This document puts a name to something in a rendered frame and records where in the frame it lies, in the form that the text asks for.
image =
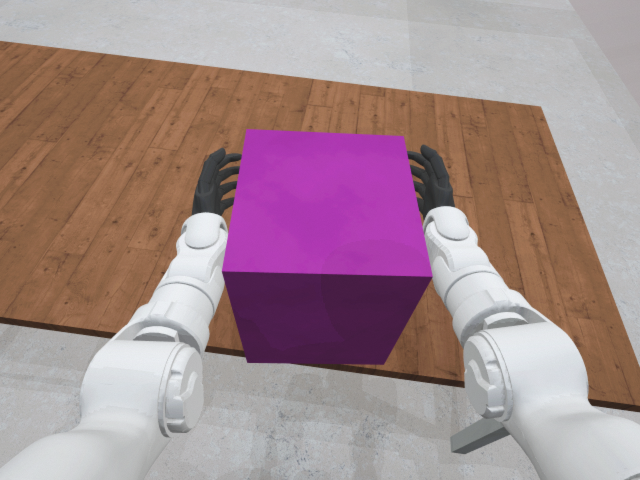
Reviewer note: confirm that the left robot upper arm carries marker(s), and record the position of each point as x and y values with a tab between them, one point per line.
136	397

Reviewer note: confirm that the carton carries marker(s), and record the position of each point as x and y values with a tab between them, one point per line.
326	258

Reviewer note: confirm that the robot right forearm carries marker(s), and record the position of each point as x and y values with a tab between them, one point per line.
471	289

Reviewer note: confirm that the table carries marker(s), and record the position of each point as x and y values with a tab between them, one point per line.
100	156

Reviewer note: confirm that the robot left forearm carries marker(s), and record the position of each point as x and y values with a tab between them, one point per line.
186	299

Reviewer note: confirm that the left robot hand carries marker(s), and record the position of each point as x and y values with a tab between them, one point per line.
209	192

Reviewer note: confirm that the right robot hand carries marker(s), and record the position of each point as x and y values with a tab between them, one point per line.
436	190

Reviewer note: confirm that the right robot upper arm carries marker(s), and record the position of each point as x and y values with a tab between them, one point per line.
530	379

